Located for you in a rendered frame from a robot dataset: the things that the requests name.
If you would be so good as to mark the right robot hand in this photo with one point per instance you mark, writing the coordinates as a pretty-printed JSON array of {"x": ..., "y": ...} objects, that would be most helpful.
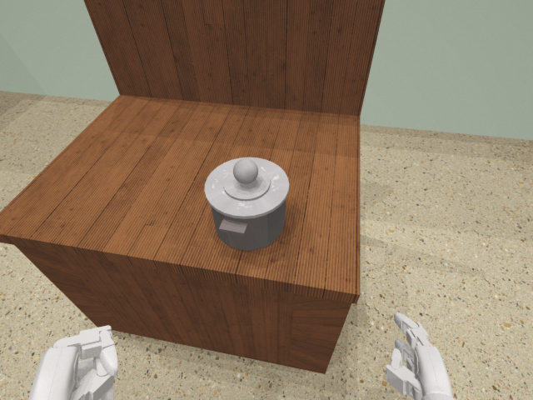
[{"x": 425, "y": 372}]

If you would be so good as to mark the lid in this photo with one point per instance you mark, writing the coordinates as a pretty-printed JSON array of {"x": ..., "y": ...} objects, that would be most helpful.
[{"x": 253, "y": 200}]

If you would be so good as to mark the knob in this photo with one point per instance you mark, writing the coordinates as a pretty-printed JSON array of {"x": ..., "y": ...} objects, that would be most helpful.
[{"x": 245, "y": 171}]

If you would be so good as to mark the table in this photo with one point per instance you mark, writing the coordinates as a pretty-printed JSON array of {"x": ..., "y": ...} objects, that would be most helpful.
[{"x": 119, "y": 221}]

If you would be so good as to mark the pot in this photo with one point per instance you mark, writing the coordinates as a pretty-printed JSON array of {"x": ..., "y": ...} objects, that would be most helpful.
[{"x": 252, "y": 233}]

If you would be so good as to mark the left robot hand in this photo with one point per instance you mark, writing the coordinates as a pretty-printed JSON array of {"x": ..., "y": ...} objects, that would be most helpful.
[{"x": 59, "y": 370}]

